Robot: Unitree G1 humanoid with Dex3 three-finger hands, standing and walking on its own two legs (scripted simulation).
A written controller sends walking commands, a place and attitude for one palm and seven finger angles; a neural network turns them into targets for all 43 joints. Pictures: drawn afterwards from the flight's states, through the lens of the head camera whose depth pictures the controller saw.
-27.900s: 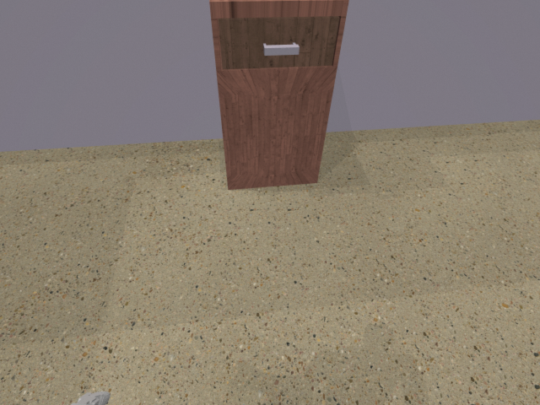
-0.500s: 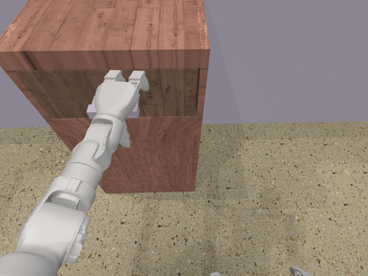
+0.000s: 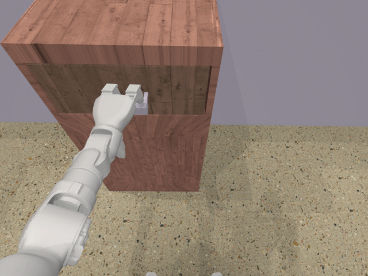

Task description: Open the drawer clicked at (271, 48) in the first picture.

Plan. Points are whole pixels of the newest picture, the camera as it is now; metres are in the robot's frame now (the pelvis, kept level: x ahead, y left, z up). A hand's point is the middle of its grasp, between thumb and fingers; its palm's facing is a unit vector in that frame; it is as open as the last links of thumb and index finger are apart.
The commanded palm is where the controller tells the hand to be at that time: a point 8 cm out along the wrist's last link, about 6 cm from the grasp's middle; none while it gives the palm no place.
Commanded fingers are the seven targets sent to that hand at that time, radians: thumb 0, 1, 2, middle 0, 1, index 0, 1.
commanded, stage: lower the fingers behind the handle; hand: left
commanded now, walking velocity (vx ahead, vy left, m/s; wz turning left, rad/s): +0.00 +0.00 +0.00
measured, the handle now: (124, 101) +0.54 +0.16 +0.02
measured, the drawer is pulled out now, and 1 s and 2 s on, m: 0.00 0.00 0.00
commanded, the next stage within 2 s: lift the fingers back up to retry in 0.86 s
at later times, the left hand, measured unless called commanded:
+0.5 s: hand (120, 118) +0.47 +0.16 +0.04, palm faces +0.00 +0.01 -1.00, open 14.1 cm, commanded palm +0.45 +0.16 +0.06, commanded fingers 0.00 -0.50 0.30 -0.30 -1.20 -0.30 -1.20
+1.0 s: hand (121, 118) +0.48 +0.15 +0.04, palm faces -0.02 +0.03 -1.00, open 14.1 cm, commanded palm +0.45 +0.15 +0.06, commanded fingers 0.00 -0.50 0.30 -0.30 -1.20 -0.30 -1.20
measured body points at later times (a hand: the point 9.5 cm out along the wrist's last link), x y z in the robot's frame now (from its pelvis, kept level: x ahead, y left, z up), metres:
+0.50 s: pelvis -0.02 -0.01 -0.01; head +0.06 -0.01 +0.43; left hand +0.47 +0.15 +0.09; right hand -0.02 -0.28 -0.13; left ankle -0.01 +0.10 -0.70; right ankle -0.02 -0.11 -0.70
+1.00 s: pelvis -0.02 +0.00 -0.01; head +0.07 -0.01 +0.43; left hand +0.47 +0.15 +0.09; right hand +0.02 -0.26 -0.14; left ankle -0.01 +0.10 -0.70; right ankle -0.02 -0.11 -0.70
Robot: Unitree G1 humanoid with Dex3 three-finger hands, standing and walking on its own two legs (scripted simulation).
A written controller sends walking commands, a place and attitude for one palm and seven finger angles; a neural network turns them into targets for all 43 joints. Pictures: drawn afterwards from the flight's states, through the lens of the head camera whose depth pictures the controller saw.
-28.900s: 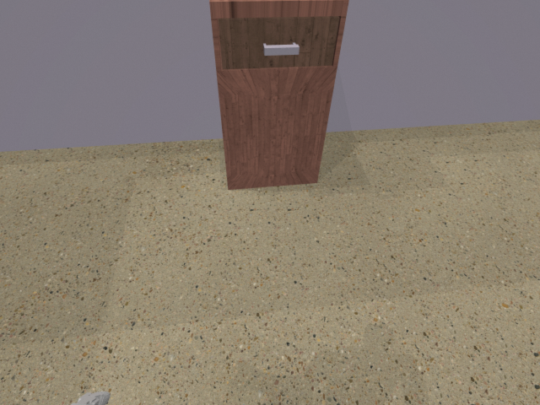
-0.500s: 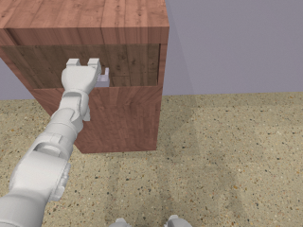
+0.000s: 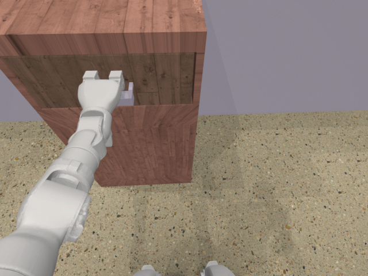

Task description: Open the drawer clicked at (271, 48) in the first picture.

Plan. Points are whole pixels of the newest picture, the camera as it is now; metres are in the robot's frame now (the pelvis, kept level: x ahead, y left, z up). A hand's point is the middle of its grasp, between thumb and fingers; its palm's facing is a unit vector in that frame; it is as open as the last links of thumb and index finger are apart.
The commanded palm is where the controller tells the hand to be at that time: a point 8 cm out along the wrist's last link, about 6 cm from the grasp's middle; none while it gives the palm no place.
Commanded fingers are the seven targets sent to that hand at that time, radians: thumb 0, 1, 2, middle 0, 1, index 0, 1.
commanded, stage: lift the fingers back up to retry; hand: left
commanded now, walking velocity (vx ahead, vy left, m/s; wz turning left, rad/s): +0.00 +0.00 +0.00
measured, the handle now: (108, 92) +0.56 +0.17 +0.03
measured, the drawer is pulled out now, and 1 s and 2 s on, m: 0.00 0.00 0.00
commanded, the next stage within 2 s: re-aim the fingers above the handle in 0.74 s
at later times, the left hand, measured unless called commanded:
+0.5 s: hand (105, 96) +0.50 +0.16 +0.08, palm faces +0.04 -0.03 -1.00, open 13.9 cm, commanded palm +0.46 +0.16 +0.14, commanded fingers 0.00 -0.50 0.30 -0.30 -1.20 -0.30 -1.20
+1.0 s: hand (88, 100) +0.48 +0.18 +0.09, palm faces +0.04 +0.01 -1.00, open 13.9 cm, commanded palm +0.46 +0.18 +0.15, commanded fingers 0.00 -0.50 0.30 -0.30 -1.20 -0.30 -1.20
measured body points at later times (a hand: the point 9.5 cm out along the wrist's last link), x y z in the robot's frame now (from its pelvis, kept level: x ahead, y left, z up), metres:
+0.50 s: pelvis +0.04 +0.00 +0.02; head +0.10 -0.02 +0.47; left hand +0.49 +0.15 +0.13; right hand +0.08 -0.26 -0.12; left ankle +0.01 +0.11 -0.69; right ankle +0.01 -0.11 -0.69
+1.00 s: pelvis +0.02 -0.01 +0.03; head +0.08 -0.03 +0.47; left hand +0.47 +0.18 +0.15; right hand +0.13 -0.28 -0.10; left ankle +0.01 +0.11 -0.69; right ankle +0.01 -0.11 -0.69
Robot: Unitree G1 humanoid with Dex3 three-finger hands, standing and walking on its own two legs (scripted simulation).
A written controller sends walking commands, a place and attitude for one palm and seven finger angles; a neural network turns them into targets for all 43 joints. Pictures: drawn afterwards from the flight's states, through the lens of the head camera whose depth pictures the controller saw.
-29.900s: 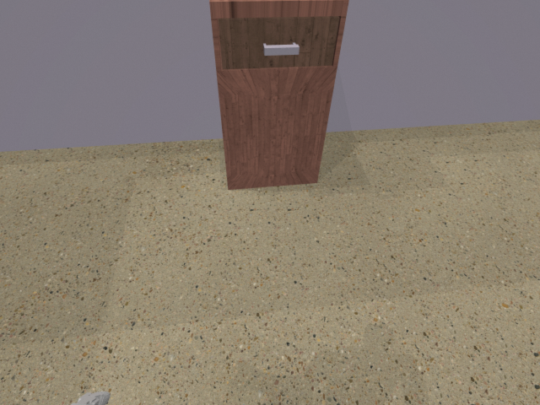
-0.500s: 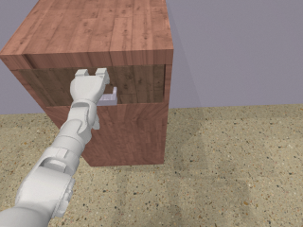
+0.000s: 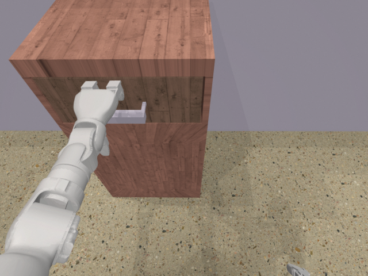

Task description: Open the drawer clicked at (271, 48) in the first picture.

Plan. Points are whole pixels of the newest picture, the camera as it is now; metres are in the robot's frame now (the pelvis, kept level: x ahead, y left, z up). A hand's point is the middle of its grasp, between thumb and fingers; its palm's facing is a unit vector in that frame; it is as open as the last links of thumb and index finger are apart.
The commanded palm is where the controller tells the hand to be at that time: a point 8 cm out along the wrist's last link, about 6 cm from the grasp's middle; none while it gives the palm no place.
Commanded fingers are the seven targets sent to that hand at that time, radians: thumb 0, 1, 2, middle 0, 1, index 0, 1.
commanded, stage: re-aim the fingers above the handle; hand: left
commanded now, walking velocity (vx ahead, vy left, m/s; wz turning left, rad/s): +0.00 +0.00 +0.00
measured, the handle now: (123, 110) +0.54 +0.17 +0.00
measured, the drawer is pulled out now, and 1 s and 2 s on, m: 0.00 0.00 0.00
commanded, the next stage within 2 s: lower the fingers behind the handle in 1.86 s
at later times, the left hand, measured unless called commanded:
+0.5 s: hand (93, 115) +0.47 +0.22 +0.07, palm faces +0.05 +0.06 -1.00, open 13.9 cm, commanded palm +0.43 +0.19 +0.12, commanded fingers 0.00 -0.50 0.30 -0.30 -1.20 -0.30 -1.20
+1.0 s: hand (93, 119) +0.46 +0.22 +0.06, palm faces -0.06 +0.05 -1.00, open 13.9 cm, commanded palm +0.43 +0.17 +0.12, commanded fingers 0.00 -0.50 0.30 -0.30 -1.20 -0.30 -1.20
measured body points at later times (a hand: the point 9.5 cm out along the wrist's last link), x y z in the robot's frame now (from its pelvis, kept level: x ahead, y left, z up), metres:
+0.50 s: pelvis +0.00 +0.01 +0.00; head +0.06 -0.01 +0.45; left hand +0.46 +0.21 +0.12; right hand +0.06 -0.25 -0.14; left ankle -0.01 +0.12 -0.72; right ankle -0.02 -0.10 -0.72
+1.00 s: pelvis +0.00 +0.01 +0.00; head +0.06 -0.01 +0.45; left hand +0.46 +0.21 +0.11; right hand +0.07 -0.24 -0.14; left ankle -0.01 +0.12 -0.72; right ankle -0.02 -0.10 -0.72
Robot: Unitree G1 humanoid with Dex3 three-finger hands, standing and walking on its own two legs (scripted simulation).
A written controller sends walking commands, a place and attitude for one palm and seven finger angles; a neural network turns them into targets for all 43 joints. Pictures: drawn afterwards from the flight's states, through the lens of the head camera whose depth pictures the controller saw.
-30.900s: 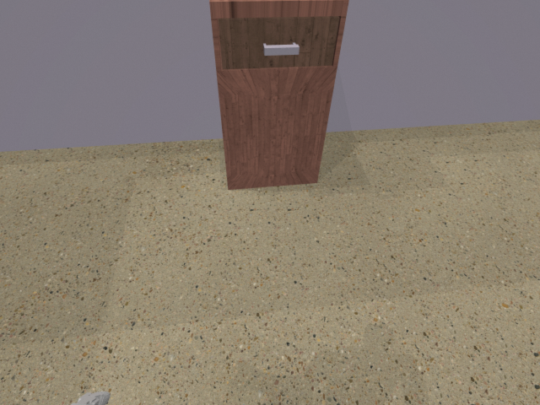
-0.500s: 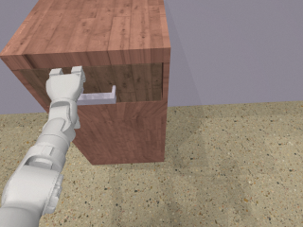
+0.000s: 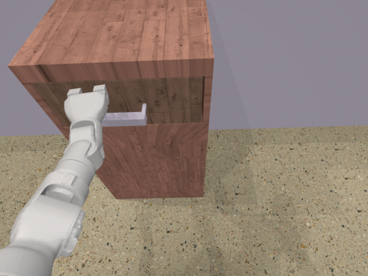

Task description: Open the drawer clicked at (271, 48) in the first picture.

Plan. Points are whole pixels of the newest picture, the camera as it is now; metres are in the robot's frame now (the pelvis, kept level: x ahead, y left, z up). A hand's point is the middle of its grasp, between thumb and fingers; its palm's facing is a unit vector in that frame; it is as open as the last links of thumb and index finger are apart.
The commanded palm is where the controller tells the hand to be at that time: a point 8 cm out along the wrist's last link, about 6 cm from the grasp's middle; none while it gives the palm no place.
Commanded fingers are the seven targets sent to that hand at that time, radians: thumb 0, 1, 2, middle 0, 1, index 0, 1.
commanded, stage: re-aim the fingers above the handle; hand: left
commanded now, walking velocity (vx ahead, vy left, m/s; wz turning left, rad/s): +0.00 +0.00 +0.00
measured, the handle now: (123, 113) +0.54 +0.17 +0.00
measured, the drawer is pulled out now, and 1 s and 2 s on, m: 0.00 0.00 0.00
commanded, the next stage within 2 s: lower the fingers behind the handle in 0.86 s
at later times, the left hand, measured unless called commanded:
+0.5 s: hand (95, 131) +0.44 +0.21 +0.05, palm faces -0.19 +0.01 -0.98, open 13.9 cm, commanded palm +0.43 +0.16 +0.12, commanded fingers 0.00 -0.50 0.30 -0.30 -1.20 -0.30 -1.20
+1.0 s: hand (92, 136) +0.43 +0.22 +0.04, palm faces -0.25 +0.00 -0.97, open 13.9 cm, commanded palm +0.43 +0.18 +0.11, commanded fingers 0.00 -0.50 0.30 -0.30 -1.20 -0.30 -1.20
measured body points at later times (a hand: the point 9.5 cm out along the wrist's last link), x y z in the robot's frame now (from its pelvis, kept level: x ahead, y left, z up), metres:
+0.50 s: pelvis +0.00 -0.01 +0.00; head +0.06 -0.04 +0.45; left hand +0.44 +0.21 +0.10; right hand +0.08 -0.27 -0.14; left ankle -0.02 +0.11 -0.72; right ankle -0.02 -0.11 -0.72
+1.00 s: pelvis +0.01 -0.01 +0.01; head +0.07 -0.04 +0.45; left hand +0.44 +0.22 +0.09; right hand +0.08 -0.26 -0.14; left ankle -0.02 +0.11 -0.72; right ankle -0.02 -0.11 -0.72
